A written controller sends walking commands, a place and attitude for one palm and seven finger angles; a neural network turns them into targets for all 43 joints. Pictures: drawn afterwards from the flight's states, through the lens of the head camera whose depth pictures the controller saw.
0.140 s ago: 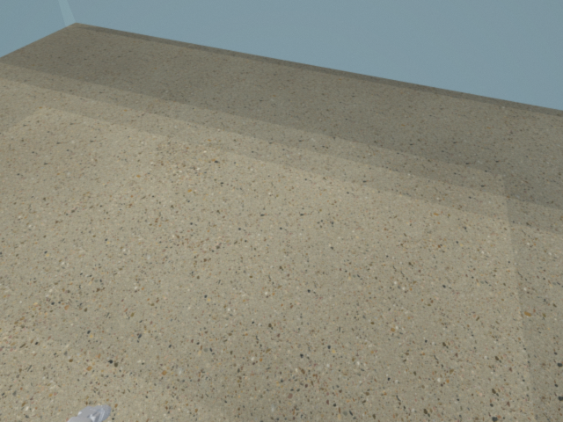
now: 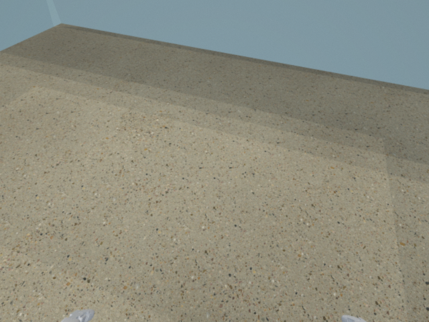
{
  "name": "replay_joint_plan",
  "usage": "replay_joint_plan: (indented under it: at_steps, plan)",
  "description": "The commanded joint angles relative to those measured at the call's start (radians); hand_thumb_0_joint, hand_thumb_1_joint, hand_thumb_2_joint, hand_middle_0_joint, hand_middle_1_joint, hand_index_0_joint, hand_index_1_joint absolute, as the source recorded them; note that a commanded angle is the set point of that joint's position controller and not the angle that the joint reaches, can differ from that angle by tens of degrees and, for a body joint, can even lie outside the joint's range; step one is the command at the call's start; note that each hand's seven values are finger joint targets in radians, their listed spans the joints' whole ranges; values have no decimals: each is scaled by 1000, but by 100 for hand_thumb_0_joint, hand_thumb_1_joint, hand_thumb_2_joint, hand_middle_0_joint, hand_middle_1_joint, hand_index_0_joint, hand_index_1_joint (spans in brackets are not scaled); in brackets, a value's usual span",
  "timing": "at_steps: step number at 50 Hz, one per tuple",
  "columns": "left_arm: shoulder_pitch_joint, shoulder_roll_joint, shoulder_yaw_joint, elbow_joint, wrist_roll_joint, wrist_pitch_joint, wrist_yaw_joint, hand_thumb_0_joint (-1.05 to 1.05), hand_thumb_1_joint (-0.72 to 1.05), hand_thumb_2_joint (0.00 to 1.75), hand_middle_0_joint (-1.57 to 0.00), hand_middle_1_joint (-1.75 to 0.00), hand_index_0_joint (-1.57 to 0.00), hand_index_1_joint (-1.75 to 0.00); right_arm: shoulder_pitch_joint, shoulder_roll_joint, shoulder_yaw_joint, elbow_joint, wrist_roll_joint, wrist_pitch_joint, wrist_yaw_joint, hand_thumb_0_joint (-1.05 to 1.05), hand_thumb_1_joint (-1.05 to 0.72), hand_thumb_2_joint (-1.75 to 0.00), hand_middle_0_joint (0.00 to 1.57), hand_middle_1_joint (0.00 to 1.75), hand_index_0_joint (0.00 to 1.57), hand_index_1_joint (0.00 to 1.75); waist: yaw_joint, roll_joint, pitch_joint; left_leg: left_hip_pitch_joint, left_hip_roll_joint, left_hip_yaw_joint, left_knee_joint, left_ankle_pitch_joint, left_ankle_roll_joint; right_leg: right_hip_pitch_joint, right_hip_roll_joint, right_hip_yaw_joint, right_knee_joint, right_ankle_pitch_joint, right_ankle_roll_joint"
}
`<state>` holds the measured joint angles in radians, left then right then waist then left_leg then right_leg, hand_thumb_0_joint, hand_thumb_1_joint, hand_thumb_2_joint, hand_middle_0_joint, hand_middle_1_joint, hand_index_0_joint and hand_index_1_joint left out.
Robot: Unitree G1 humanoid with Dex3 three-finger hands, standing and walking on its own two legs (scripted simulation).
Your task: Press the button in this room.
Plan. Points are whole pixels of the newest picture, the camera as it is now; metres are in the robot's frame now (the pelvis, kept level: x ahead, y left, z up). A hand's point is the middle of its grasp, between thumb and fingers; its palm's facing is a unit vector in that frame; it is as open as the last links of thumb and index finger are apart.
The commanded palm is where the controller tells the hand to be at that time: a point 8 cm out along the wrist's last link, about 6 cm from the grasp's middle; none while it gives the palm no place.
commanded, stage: stand and wait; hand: left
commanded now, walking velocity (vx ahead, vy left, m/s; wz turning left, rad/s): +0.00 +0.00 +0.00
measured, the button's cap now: out of the picture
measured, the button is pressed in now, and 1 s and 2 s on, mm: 0 0 0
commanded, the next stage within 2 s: turn or walk to find it in 0.76 s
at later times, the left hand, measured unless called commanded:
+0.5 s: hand out of the picture +0.05 +0.24 -0.15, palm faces -0.02 -0.94 -0.34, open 7.4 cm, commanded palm none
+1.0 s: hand out of the picture +0.05 +0.22 -0.16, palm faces +0.03 -0.95 -0.31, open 7.4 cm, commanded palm none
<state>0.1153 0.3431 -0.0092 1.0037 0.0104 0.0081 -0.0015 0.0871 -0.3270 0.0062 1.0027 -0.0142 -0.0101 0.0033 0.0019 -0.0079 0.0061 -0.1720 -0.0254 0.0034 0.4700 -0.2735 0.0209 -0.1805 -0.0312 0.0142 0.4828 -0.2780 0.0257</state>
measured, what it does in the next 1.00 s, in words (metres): stands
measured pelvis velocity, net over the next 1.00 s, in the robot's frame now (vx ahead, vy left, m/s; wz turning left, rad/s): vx -0.03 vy -0.02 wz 0.05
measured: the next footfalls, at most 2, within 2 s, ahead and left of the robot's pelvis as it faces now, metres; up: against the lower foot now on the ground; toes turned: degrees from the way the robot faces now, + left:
right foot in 1.40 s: -0.01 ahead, -0.14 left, +0.00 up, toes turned +11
left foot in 1.78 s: -0.10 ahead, +0.09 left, +0.00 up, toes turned +28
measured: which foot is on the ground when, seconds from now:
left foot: down 0.00-1.00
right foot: down 0.00-1.00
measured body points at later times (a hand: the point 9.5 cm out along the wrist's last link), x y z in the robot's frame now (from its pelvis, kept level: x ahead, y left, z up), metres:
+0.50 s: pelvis -0.02 -0.01 +0.00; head -0.02 -0.01 +0.45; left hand +0.06 +0.29 -0.13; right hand +0.06 -0.31 -0.13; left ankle -0.01 +0.11 -0.74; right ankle -0.01 -0.14 -0.74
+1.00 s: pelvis -0.03 -0.02 +0.00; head -0.02 -0.02 +0.45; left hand +0.05 +0.27 -0.14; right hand +0.04 -0.30 -0.14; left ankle -0.01 +0.11 -0.74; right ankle -0.01 -0.14 -0.74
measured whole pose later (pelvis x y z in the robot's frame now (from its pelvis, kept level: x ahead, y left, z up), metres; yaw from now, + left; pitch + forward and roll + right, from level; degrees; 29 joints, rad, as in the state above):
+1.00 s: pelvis -0.03 -0.02 +0.00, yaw +3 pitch -1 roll +0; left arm 0.14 0.30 0.00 1.03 0.01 0.03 0.01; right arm 0.16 -0.31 0.00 1.07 -0.01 0.03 0.01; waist -0.01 0.00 0.02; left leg -0.25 -0.01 -0.05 0.49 -0.23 -0.01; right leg -0.23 -0.02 -0.04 0.49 -0.24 0.00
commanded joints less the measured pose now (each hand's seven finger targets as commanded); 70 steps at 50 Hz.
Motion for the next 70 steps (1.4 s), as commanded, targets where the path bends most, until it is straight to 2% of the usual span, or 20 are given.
replay_joint_plan:
  at_steps: [1,6,25,41,46,52,54,55,56,57,58,59,60,61,64,66,67,68,69,70]
  plan:
    - [-44,202,46,-59,2,-27,14,0,90,90,-20,-30,-20,-30,-47,-217,-56,-56,-2,-28,-19,0,-90,-90,20,30,20,30,-3,5,-48,18,130,-95,-97,243,24,16,-81,62,-71,211,-53]
    - [-36,199,48,-48,2,-32,15,0,90,90,-20,-30,-20,-30,-49,-211,-57,-39,-1,-29,-19,0,-90,-90,20,30,20,30,-2,0,-64,36,130,-93,-94,263,21,29,-88,66,-83,244,-54]
    - [-25,208,45,12,0,-31,11,0,90,90,-20,-30,-20,-30,-20,-224,-46,33,4,-26,-17,0,-90,-90,20,30,20,30,-1,8,-22,15,137,-109,-152,140,14,23,-88,91,-149,124,-56]
    - [-23,204,49,11,1,-29,12,0,90,90,-20,-30,-20,-30,-6,-217,-46,39,2,-20,-11,0,-90,-90,20,30,20,30,0,5,-5,-12,131,-120,-139,142,11,5,-95,89,-151,82,-54]
    - [42,104,37,-2,2,5,25,0,90,90,-20,-30,-20,-30,53,-94,-27,18,-2,14,-6,0,-90,-90,20,30,20,30,6,-16,10,-120,109,-116,-57,130,-6,-13,-123,76,-106,47,-37]
    - [49,121,58,-79,8,15,34,0,90,90,-20,-30,-20,-30,127,-72,-51,-31,-2,34,-4,0,-90,-90,20,30,20,30,-14,-100,-34,-130,68,-82,121,114,-12,-84,-223,89,-81,59,-95]
    - [33,104,61,-106,9,20,35,0,90,90,-20,-30,-20,-30,151,-69,-59,-45,-3,36,-1,0,-90,-90,20,30,20,30,-27,-42,-30,-128,87,-130,88,124,3,-128,-190,33,-9,19,-76]
    - [28,85,61,-117,9,23,35,0,90,90,-20,-30,-20,-30,155,-78,-63,-53,-6,35,0,0,-90,-90,20,30,20,30,-29,29,-13,-151,115,-201,30,128,22,-147,-138,-17,57,-39,-47]
    - [32,58,60,-127,5,25,35,0,90,90,-20,-30,-20,-30,157,-101,-68,-64,-11,31,0,0,-90,-90,20,30,20,30,-29,136,5,-183,175,-336,-72,123,61,-157,-55,-68,168,-89,-13]
    - [43,32,59,-133,3,23,36,0,90,90,-20,-30,-20,-30,162,-128,-78,-75,-10,26,-6,0,-90,-90,20,30,20,30,-25,226,-4,-170,250,-489,-164,164,121,-178,10,-87,299,-150,6]
    - [46,32,60,-143,4,20,38,0,90,90,-20,-30,-20,-30,174,-134,-84,-81,-6,21,-11,0,-90,-90,20,30,20,30,-27,241,-14,-132,280,-534,-183,256,171,-222,8,-39,415,-245,2]
    - [54,22,64,-143,3,18,39,0,90,90,-20,-30,-20,-30,177,-127,-88,-83,-7,20,-17,0,-90,-90,20,30,20,30,-22,206,-41,-83,282,-535,-159,334,195,-254,5,-3,477,-267,1]
    - [66,8,65,-142,1,14,37,0,90,90,-20,-30,-20,-30,173,-122,-90,-86,-8,20,-22,0,-90,-90,20,30,20,30,-18,192,-66,-32,265,-496,-122,391,196,-275,2,10,479,-265,2]
    - [69,-6,64,-140,-1,12,36,0,90,90,-20,-30,-20,-30,173,-112,-92,-88,-9,22,-25,0,-90,-90,20,30,20,30,-21,188,-86,-1,244,-466,-99,429,190,-273,6,6,460,-255,6]
    - [79,-38,62,-146,-9,7,34,0,90,90,-20,-30,-20,-30,192,-97,-101,-91,-10,27,-29,0,-90,-90,20,30,20,30,-28,157,-114,41,215,-450,-59,523,180,-222,29,-6,313,-236,14]
    - [124,-40,64,-137,-12,7,35,0,90,90,-20,-30,-20,-30,181,-91,-105,-97,-8,34,-26,0,-90,-90,20,30,20,30,-11,158,-119,-16,176,-432,-38,477,144,-108,48,-22,151,-147,15]
    - [167,-36,67,-130,-12,4,36,0,90,90,-20,-30,-20,-30,164,-86,-106,-105,-4,37,-23,0,-90,-90,20,30,20,30,10,147,-124,-70,147,-412,-14,399,113,-18,46,-28,23,-51,16]
    - [208,-5,76,-120,-7,-3,40,0,90,90,-20,-30,-20,-30,149,-62,-106,-114,4,38,-18,0,-90,-90,20,30,20,30,28,85,-125,-181,104,-368,37,272,65,116,2,-5,-103,46,9]
    - [226,71,93,-119,10,-10,47,0,90,90,-20,-30,-20,-30,150,-1,-100,-136,11,39,-11,0,-90,-90,20,30,20,30,31,-137,-84,-399,-7,-209,224,-6,-10,222,-231,220,-200,17,-61]
    - [191,124,97,-142,13,-8,47,0,90,90,-20,-30,-20,-30,124,14,-103,-159,0,40,-11,0,-90,-90,20,30,20,30,37,-256,-13,-477,-64,-82,437,-255,-52,106,-429,374,-230,121,-163]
